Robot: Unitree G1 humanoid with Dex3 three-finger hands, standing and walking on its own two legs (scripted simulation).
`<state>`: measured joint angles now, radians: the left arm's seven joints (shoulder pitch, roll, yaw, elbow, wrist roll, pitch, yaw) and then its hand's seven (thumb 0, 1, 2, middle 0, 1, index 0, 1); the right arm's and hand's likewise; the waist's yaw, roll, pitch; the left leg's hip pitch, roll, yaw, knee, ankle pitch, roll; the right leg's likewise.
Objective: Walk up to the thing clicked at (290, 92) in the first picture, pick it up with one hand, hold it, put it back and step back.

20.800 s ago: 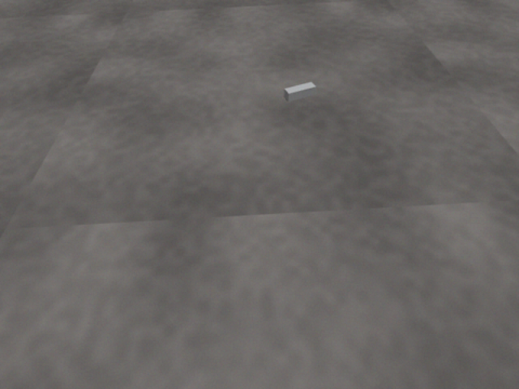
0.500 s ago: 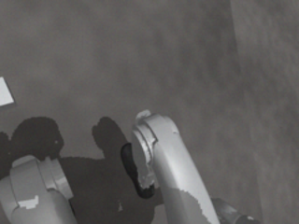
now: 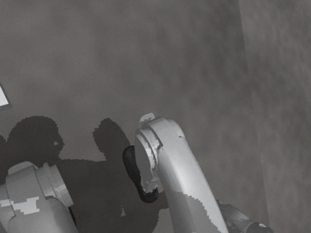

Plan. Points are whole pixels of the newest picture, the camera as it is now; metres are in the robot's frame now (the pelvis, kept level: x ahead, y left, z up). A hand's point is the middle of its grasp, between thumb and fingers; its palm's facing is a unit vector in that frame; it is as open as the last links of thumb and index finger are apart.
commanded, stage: close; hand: left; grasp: from above
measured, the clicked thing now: out of the picture +0.47 +0.29 -0.28
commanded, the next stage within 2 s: settle in 0.58 s
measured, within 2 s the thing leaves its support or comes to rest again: leaves its support in 1.02 s
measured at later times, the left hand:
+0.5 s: hand out of the picture +0.45 +0.29 -0.25, palm faces -0.45 -0.12 -0.88, open 9.8 cm
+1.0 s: hand out of the picture +0.45 +0.29 -0.24, palm faces -0.44 -0.13 -0.89, open 9.7 cm
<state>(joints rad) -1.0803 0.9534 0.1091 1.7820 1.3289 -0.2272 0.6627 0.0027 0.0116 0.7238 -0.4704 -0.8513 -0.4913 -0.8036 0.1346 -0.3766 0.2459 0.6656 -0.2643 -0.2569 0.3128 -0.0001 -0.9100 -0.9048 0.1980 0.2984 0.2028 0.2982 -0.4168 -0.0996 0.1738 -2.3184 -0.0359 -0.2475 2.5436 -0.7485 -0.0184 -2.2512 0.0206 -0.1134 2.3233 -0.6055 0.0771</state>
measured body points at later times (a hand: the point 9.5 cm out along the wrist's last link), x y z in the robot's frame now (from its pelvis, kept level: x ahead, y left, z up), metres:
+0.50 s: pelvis +0.00 +0.00 +0.00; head +0.28 +0.12 +0.33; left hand +0.47 +0.29 -0.20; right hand +0.03 -0.26 -0.04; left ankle +0.06 +0.12 -0.28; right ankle +0.13 -0.13 -0.27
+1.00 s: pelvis +0.00 +0.00 +0.01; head +0.28 +0.12 +0.34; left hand +0.47 +0.30 -0.19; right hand +0.03 -0.26 -0.04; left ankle +0.06 +0.12 -0.28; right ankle +0.13 -0.13 -0.27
